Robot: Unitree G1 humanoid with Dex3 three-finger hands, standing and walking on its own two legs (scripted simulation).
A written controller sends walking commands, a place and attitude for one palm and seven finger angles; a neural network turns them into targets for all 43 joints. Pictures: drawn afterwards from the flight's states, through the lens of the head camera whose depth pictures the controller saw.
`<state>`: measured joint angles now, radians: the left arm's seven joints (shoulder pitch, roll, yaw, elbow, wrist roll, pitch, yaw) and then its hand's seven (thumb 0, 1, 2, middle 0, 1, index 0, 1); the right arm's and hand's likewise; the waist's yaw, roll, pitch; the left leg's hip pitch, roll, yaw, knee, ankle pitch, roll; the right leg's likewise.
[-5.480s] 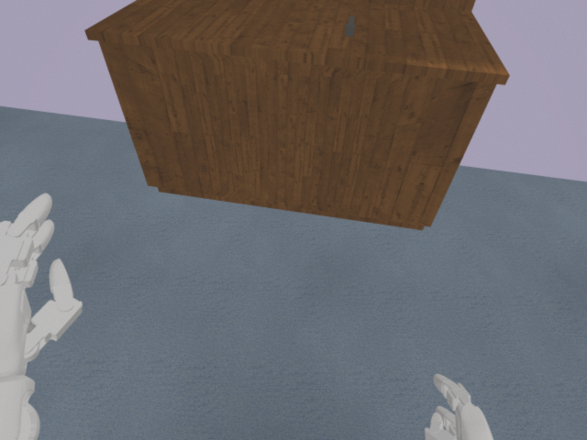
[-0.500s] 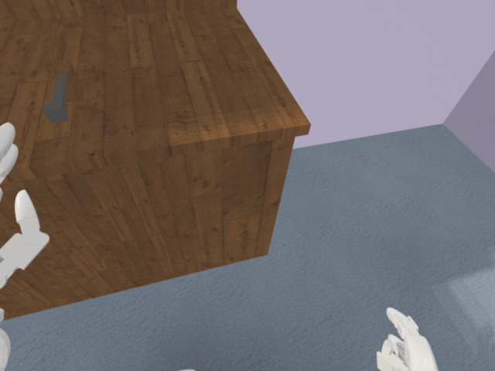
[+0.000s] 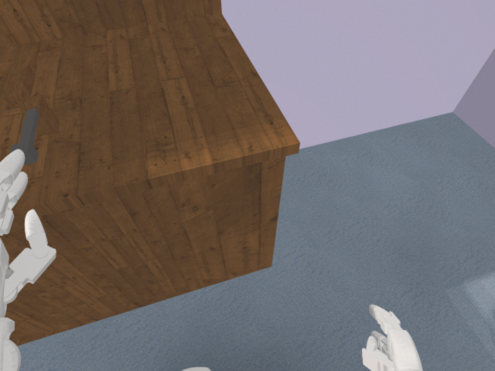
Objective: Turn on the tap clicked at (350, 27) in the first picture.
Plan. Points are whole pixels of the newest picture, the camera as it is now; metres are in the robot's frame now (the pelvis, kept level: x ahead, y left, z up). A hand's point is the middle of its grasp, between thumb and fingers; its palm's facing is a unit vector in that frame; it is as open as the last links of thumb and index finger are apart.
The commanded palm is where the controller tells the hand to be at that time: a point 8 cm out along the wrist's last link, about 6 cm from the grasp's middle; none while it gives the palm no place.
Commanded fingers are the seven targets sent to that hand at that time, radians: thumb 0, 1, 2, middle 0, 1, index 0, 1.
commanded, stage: come to a stop and stand still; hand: left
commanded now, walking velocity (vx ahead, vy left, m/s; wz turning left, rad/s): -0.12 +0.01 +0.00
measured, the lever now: (24, 153) +0.43 +0.40 +0.10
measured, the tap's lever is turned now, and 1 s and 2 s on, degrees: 0 0 0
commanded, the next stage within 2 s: look again from close up in 1.62 s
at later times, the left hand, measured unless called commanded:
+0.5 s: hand (26, 272) +0.20 +0.24 +0.17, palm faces +0.34 -0.85 -0.40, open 7.4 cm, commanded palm +0.13 +0.28 +0.18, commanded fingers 0.00 0.90 0.90 -0.20 -0.30 -0.20 -0.30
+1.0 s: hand (0, 278) +0.20 +0.28 +0.15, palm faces +0.34 -0.87 -0.36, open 7.4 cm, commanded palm +0.13 +0.31 +0.18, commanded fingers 0.00 0.90 0.90 -0.20 -0.30 -0.20 -0.30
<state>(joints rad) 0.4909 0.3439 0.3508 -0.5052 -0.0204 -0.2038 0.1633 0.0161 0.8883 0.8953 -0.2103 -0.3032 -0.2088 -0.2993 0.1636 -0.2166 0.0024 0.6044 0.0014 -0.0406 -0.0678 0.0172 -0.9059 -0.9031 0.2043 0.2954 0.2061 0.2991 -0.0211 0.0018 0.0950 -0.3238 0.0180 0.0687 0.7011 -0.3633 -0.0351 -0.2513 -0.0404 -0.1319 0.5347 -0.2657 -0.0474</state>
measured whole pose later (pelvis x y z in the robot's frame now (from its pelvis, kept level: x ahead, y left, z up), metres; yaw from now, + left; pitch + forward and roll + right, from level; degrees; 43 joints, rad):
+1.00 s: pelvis -0.03 +0.04 +0.01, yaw -2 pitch -1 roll -1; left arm 0.39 0.36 0.33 -0.41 -0.02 -0.21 0.09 0.02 0.89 0.90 -0.21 -0.30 -0.21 -0.30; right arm 0.22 -0.18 0.03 0.58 -0.01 -0.15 -0.03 0.02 -0.90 -0.90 0.20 0.30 0.21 0.30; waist 0.03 -0.04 0.05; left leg -0.25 -0.02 0.01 0.40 -0.12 0.04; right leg -0.18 0.01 0.02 0.37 -0.18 0.01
